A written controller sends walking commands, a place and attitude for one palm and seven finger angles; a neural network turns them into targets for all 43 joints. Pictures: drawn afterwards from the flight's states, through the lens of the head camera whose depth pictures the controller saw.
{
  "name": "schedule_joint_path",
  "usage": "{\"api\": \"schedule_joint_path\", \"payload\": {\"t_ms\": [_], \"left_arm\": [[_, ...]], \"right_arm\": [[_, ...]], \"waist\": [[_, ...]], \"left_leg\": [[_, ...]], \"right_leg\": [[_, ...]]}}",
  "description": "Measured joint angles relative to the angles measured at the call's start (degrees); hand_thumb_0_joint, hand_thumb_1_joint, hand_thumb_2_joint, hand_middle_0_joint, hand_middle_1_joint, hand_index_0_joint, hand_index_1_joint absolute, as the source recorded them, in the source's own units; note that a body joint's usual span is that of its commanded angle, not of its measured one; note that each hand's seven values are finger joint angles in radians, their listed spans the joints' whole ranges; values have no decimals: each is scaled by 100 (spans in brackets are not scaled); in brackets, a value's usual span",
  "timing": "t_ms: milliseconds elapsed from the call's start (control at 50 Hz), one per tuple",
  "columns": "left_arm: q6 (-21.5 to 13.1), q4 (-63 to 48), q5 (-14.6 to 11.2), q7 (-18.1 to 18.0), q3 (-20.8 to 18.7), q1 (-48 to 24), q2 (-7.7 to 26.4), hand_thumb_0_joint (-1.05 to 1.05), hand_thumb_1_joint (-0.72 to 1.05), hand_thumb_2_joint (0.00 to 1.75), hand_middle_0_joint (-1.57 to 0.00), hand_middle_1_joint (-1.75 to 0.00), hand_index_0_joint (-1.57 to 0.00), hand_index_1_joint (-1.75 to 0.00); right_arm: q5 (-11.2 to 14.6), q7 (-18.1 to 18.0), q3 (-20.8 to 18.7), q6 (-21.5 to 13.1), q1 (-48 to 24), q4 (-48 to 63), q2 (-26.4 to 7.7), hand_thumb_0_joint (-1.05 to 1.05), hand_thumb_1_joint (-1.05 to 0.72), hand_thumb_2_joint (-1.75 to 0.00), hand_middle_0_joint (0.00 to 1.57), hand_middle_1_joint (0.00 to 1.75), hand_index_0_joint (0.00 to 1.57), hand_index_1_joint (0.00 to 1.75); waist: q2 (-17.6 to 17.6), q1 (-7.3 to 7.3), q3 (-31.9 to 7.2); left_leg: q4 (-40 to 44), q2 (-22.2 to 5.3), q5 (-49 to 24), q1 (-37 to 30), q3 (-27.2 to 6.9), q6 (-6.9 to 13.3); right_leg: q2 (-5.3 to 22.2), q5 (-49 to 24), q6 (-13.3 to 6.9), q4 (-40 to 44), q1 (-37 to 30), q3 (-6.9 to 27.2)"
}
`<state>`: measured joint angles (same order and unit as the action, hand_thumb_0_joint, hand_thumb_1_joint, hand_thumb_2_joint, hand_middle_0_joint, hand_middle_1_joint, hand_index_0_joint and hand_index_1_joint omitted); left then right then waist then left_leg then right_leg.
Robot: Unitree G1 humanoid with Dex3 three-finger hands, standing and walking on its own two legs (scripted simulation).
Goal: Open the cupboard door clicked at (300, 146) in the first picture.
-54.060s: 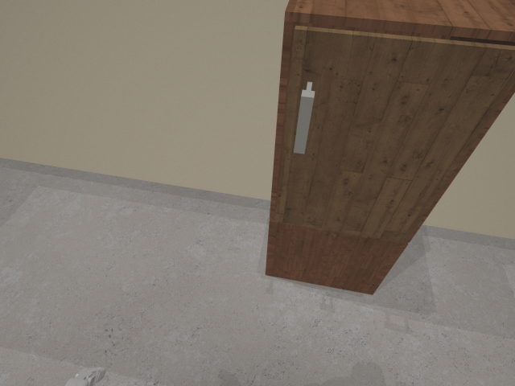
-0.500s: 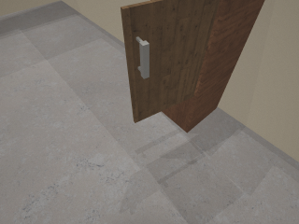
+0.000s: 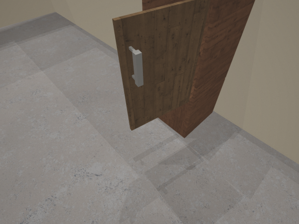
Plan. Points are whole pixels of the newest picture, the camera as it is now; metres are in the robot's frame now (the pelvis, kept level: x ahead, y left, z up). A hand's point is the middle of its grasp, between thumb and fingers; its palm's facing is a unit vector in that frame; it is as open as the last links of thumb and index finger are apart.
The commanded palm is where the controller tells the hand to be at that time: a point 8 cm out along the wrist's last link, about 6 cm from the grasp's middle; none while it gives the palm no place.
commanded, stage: let the arm hang, fingers relaxed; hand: left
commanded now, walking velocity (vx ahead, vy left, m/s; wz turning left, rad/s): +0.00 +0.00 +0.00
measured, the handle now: (135, 66) +0.63 +0.09 +0.07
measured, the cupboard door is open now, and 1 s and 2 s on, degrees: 78 78 78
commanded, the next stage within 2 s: look to check the result in 0.06 s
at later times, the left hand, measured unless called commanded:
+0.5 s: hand out of the picture +0.08 +0.24 -0.15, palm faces -0.03 -0.94 -0.34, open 7.4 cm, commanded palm none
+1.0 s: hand out of the picture +0.10 +0.24 -0.15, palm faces -0.03 -0.94 -0.34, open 7.4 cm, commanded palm none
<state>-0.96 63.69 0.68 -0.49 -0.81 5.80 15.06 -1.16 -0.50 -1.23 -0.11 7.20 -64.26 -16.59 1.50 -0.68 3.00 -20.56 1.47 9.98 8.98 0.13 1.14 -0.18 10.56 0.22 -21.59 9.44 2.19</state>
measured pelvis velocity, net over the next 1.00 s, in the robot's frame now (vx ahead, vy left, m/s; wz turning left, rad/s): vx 0.02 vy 0.00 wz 0.00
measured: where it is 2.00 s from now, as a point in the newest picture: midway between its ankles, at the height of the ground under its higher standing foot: outside the picture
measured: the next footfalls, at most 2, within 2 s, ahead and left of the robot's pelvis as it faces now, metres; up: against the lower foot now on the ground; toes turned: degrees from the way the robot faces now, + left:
none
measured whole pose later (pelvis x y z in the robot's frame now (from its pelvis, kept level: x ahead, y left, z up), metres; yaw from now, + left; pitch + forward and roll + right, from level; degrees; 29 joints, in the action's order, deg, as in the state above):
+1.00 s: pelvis +0.02 +0.00 +0.00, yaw +0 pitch -1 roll +0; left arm -1.0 64.6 0.6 -0.3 -0.7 5.1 18.7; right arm -0.9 -0.3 -0.8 -0.3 4.8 -64.5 -19.2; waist 0.6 -0.5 4.0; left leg -16.7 1.1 9.7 5.9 0.2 0.9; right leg -0.4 10.0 0.1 -17.4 6.3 2.4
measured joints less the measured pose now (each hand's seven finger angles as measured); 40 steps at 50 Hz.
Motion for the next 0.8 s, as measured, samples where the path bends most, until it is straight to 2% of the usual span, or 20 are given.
{"api": "schedule_joint_path", "payload": {"t_ms": [360,800], "left_arm": [[8,81,-7,2,-20,-23,279,0,90,90,-20,-30,-20,-30],[4,114,-5,16,11,-49,326,0,90,90,-20,-30,-20,-30]], "right_arm": [[8,19,14,23,-95,-54,-176,1,-91,-90,20,30,20,30],[22,25,44,-2,-235,-26,-235,1,-91,-90,20,30,20,30]], "waist": [[-33,-8,120],[-80,26,106]], "left_leg": [[212,-57,-39,-149,1,-37],[345,-36,-41,-263,7,-22]], "right_leg": [[-51,-89,-29,286,-175,5],[-27,-78,-12,395,-278,13]]}}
